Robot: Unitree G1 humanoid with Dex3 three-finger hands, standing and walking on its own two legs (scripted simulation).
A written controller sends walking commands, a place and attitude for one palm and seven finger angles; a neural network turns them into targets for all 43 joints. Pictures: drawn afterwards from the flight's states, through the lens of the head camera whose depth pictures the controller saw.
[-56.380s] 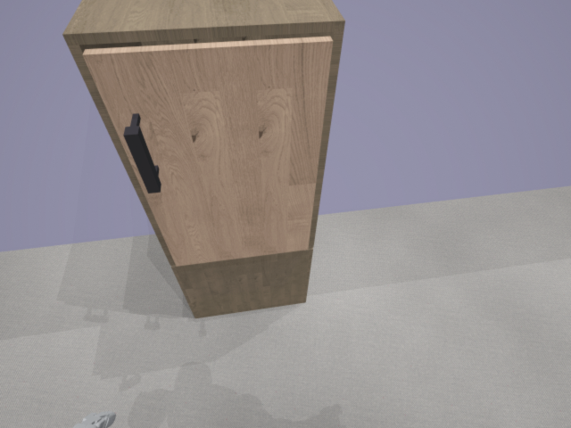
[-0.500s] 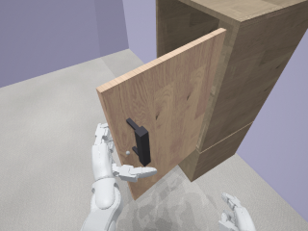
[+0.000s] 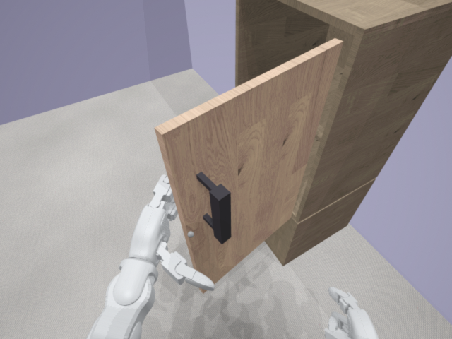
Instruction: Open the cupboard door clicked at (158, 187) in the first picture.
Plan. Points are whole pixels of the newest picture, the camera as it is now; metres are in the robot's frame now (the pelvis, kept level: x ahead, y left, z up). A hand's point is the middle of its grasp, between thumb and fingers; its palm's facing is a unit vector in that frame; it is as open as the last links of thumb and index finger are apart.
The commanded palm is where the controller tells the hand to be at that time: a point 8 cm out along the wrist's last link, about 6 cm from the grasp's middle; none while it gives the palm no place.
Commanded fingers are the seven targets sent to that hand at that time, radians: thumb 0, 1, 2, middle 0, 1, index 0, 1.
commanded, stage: slide the hand sideways off the handle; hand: left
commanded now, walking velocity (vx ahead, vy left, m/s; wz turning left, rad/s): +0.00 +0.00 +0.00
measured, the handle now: (213, 208) +0.31 +0.05 +0.09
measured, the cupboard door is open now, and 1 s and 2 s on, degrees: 100 100 100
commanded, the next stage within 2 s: draw the hand back to the body in 1.02 s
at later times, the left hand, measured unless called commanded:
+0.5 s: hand (167, 253) +0.23 +0.11 +0.09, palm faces -0.14 -0.99 -0.03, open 16.4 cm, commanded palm +0.21 +0.17 +0.09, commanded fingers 0.00 -0.50 0.30 -0.15 -0.30 -0.15 -0.30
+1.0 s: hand (127, 279) +0.19 +0.16 +0.08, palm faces -0.11 -0.99 -0.05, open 16.3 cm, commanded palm +0.17 +0.22 +0.09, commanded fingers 0.00 -0.50 0.30 -0.15 -0.30 -0.15 -0.30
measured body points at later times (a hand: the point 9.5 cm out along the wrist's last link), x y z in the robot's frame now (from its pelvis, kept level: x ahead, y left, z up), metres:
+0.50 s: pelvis +0.01 +0.01 +0.00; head +0.03 +0.00 +0.45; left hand +0.23 +0.16 +0.09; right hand +0.19 -0.21 -0.08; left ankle +0.00 +0.12 -0.70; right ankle +0.02 -0.09 -0.70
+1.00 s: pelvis +0.01 +0.01 -0.01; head +0.02 +0.00 +0.44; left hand +0.19 +0.21 +0.09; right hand +0.20 -0.22 -0.07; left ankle +0.00 +0.12 -0.70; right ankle +0.02 -0.09 -0.70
